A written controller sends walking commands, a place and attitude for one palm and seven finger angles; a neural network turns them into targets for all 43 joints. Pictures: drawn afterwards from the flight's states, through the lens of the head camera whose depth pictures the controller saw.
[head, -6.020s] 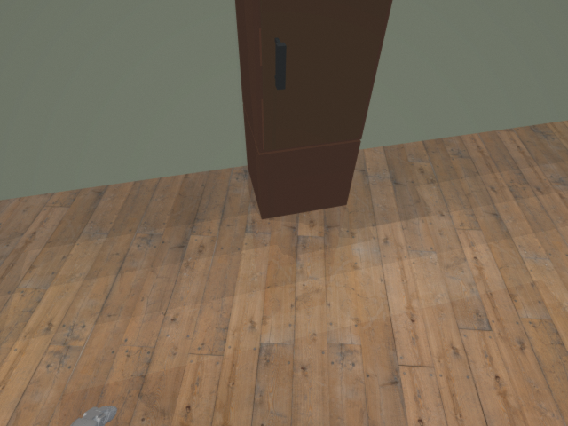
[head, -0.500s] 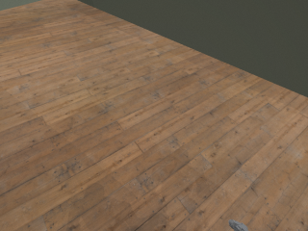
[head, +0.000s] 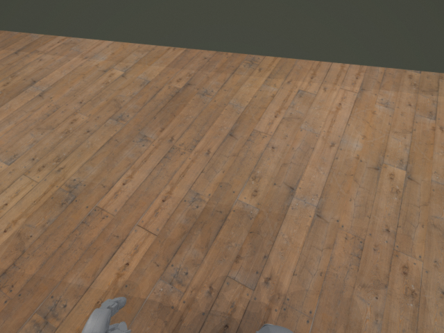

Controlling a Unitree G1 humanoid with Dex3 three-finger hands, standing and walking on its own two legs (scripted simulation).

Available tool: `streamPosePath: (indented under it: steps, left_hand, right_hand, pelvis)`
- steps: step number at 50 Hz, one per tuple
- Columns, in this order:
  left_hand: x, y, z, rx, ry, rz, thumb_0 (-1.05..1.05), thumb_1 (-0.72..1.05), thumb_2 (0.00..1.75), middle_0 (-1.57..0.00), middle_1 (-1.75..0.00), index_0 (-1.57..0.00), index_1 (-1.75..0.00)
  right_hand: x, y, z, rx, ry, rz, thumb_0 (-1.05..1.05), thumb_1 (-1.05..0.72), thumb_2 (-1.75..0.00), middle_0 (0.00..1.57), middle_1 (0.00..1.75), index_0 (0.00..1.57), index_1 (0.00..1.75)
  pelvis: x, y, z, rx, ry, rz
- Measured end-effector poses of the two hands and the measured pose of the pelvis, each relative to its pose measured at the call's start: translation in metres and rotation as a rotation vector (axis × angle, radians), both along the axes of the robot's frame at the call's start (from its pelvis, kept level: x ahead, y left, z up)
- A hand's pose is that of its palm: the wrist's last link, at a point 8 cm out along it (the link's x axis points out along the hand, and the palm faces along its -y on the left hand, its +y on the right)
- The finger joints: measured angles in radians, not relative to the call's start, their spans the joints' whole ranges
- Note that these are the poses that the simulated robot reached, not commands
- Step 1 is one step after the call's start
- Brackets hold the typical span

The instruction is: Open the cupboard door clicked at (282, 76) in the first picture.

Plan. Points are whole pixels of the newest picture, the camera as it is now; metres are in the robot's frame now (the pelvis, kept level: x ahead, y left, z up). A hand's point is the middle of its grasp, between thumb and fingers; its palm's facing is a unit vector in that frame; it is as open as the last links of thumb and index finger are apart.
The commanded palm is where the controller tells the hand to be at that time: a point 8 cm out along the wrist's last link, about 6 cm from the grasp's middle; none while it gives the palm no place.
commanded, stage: turn to face it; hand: left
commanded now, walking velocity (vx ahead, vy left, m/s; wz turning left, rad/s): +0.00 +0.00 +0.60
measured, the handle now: out of the picture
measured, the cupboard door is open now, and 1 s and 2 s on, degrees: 0 0 0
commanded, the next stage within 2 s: none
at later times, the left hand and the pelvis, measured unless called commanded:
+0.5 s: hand out of the picture +0.06 +0.23 -0.18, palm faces +0.30 -0.93 -0.21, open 7.3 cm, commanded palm none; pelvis +0.03 +0.02 +0.00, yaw +15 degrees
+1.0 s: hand out of the picture +0.04 +0.21 -0.13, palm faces +0.51 -0.81 -0.27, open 7.4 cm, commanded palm none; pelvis +0.03 -0.03 +0.01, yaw +32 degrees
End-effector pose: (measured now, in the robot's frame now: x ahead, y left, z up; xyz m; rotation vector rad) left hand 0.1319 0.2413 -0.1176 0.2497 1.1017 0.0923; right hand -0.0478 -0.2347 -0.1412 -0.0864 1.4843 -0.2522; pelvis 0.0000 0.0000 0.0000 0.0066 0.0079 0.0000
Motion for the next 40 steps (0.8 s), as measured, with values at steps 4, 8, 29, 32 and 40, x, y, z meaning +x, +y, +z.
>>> streamPosePath:
  steps: [4,8,29,32,40]
  left_hand:
    - [0.025,-0.026,0.011,-0.003,-0.067,-0.021,0.00,0.91,0.89,-0.19,-0.30,-0.20,-0.29]
    - [0.026,-0.042,0.018,-0.030,-0.071,0.007,0.00,0.91,0.89,-0.20,-0.30,-0.20,-0.29]
    - [-0.126,0.054,-0.023,-0.037,0.177,0.435,0.00,0.91,0.89,-0.19,-0.30,-0.20,-0.29]
    - [-0.136,0.060,-0.012,-0.032,0.170,0.465,0.01,0.91,0.89,-0.19,-0.30,-0.20,-0.29]
    - [-0.138,0.052,0.004,-0.016,0.100,0.536,0.01,0.91,0.90,-0.19,-0.30,-0.20,-0.29]
  right_hand:
    - [0.010,-0.006,-0.005,0.027,0.029,-0.011,0.00,-0.91,-0.90,0.20,0.30,0.20,0.30]
    - [0.041,-0.004,-0.001,0.050,-0.013,0.020,0.00,-0.91,-0.90,0.19,0.30,0.20,0.30]
    - [0.207,0.037,0.034,-0.073,-0.244,0.429,0.00,-0.91,-0.90,0.20,0.30,0.20,0.30]
    - [0.213,0.042,0.041,-0.070,-0.238,0.466,0.00,-0.91,-0.90,0.20,0.30,0.20,0.30]
    - [0.231,0.044,0.043,-0.033,-0.246,0.543,0.00,-0.91,-0.90,0.20,0.30,0.20,0.30]
  pelvis:
    - [0.012,-0.010,0.003,0.002,-0.012,0.018]
    - [0.024,-0.015,0.012,0.007,-0.017,0.049]
    - [0.026,0.029,0.007,-0.043,0.009,0.302]
    - [0.026,0.031,0.016,-0.049,0.013,0.331]
    - [0.027,0.018,0.022,-0.048,0.013,0.425]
